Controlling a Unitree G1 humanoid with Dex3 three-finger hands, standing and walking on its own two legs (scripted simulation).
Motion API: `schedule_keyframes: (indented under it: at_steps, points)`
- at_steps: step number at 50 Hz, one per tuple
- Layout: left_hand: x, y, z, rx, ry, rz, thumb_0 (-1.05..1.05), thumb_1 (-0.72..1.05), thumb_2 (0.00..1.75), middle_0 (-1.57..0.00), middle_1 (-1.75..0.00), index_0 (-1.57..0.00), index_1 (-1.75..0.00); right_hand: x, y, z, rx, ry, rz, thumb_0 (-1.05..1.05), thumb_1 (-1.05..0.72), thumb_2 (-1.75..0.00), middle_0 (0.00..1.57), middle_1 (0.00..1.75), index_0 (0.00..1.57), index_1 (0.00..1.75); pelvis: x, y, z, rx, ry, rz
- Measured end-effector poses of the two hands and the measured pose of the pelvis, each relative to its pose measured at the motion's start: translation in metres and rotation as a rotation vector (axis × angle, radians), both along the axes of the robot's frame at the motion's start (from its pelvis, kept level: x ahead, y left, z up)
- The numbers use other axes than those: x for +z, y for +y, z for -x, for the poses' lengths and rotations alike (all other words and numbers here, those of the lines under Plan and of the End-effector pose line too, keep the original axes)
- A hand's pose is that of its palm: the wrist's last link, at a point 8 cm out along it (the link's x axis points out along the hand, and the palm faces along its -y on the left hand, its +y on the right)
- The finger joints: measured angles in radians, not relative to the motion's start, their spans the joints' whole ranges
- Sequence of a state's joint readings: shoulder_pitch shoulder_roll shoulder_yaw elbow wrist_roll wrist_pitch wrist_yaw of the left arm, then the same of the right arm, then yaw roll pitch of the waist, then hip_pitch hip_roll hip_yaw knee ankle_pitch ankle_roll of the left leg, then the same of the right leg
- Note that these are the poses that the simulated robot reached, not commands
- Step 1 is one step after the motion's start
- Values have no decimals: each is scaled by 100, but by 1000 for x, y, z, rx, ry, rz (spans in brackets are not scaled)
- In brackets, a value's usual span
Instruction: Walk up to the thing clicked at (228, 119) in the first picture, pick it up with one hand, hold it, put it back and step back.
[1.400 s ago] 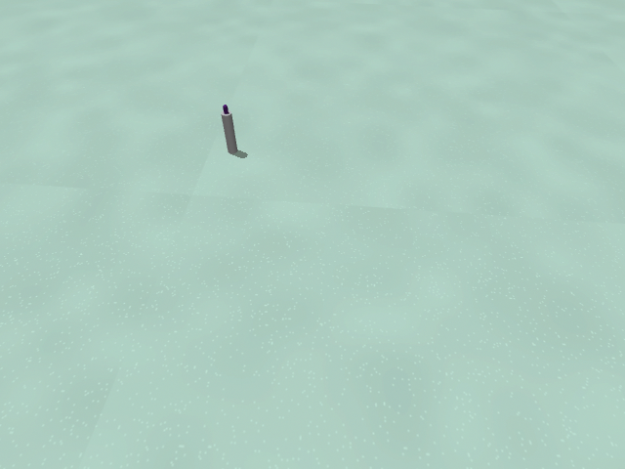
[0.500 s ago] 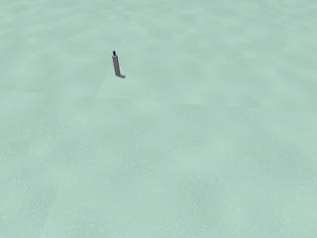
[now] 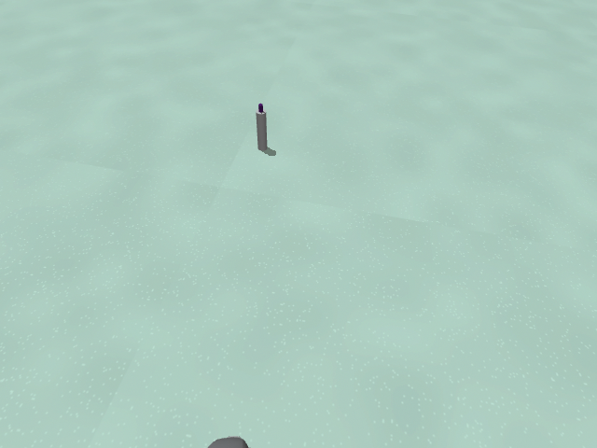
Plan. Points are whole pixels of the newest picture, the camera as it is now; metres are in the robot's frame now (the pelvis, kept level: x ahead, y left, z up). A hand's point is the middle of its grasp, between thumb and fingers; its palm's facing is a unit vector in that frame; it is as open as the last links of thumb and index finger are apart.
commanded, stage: walk up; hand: left
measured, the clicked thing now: (261, 127) +1.69 +0.20 -0.64
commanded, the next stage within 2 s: none
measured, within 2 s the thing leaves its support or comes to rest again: neither
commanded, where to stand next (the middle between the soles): +1.33 +0.01 m, yaw +2 degrees
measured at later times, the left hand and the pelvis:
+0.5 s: hand (131, 312) +0.36 +0.31 -0.14, palm faces -0.10 -0.93 -0.35, open 7.4 cm; pelvis +0.25 +0.04 -0.01, yaw +0 degrees
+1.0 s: hand (170, 238) +0.55 +0.29 -0.16, palm faces +0.02 -0.94 -0.34, open 7.4 cm; pelvis +0.54 +0.01 -0.02, yaw +2 degrees
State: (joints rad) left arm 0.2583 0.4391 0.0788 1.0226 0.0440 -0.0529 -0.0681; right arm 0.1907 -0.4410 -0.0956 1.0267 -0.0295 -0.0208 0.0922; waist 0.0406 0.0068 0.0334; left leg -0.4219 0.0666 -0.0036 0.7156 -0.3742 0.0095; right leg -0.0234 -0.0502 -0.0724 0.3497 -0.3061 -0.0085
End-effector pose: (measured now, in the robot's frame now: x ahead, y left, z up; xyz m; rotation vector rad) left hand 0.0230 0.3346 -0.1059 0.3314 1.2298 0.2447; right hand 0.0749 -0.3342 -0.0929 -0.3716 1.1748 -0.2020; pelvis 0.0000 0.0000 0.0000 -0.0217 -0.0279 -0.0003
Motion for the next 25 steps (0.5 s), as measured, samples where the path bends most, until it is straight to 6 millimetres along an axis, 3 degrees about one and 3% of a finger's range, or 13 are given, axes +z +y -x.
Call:
schedule_keyframes:
  at_steps: [3, 7, 12, 17, 21, 25]
  points:
    - [-13, 29, -12, 23, 26, -4, 1, 90, 90, -20, -30, -21, -30, 4, 13, -36, 21, -36, 28, 1, -91, -90, 20, 30, 21, 30, -10, 17, -28, 16, -3, 9]
    - [-31, 51, -51, 0, 53, -2, 1, 91, 90, -20, -30, -21, -30, 1, 34, -67, -2, -112, 58, 1, -91, -90, 20, 30, 21, 30, -22, 41, -61, -4, -23, -29]
    - [-18, 45, -131, -60, -35, 52, 2, 91, 90, -20, -30, -20, -30, 7, 59, -73, -51, -75, 24, 0, -91, -90, 20, 30, 21, 30, -5, 51, -103, 1, -32, -23]
    - [-4, 39, -206, -109, -103, 71, 1, 91, 90, -20, -30, -21, -30, 2, 69, -87, -75, -7, -9, 1, -90, -90, 20, 30, 21, 30, 1, 53, -150, 0, -34, -40]
    - [2, 33, -262, -136, -95, 58, 1, 91, 90, -20, -30, -21, -30, -8, 67, -113, -93, 29, -32, 1, -90, -90, 20, 31, 21, 30, -1, 48, -194, -3, -27, -51]
    - [5, 20, -329, -153, -109, 35, 1, 91, 90, -20, -30, -21, -30, -26, 54, -152, -99, 74, -46, 1, -90, -90, 20, 31, 21, 30, -10, 36, -247, 1, -8, -60]
